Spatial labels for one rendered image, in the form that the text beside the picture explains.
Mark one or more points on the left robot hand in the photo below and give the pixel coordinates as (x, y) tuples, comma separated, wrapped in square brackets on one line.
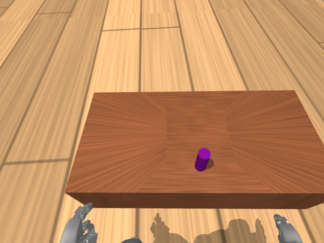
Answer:
[(74, 228)]

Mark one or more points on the right robot hand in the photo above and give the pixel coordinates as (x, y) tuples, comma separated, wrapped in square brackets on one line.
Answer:
[(287, 232)]

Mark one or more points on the can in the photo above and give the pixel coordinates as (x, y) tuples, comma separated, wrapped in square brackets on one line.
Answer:
[(202, 159)]

